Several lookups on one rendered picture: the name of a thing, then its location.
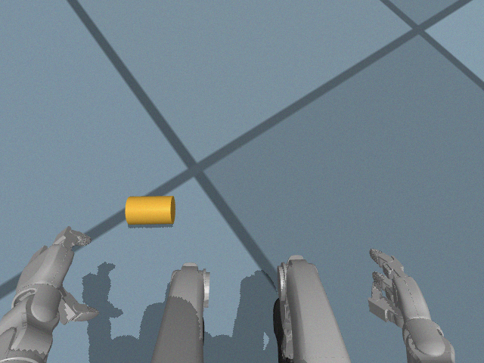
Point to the can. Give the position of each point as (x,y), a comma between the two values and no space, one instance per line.
(150,210)

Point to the left robot arm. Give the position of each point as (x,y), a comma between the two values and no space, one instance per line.
(26,330)

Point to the right robot foot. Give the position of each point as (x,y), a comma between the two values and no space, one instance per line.
(279,333)

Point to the right robot arm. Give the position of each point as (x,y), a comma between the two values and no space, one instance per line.
(425,342)

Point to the right robot hand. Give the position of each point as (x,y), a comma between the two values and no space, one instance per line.
(405,300)

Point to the left robot hand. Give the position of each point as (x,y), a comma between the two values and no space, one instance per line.
(50,266)

